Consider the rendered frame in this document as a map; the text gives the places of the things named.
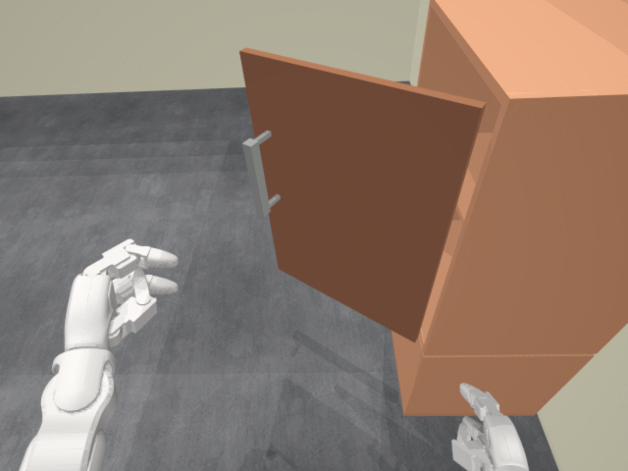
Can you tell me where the robot left forearm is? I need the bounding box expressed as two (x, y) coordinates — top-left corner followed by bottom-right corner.
(19, 346), (118, 471)

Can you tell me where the right robot hand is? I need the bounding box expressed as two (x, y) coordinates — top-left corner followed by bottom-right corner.
(451, 383), (529, 471)

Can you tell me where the cupboard door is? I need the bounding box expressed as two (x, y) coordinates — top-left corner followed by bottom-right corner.
(239, 48), (487, 342)

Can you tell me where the handle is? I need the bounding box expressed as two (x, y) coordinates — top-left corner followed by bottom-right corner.
(242, 131), (281, 217)

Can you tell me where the left robot hand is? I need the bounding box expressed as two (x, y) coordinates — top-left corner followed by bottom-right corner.
(65, 239), (179, 352)

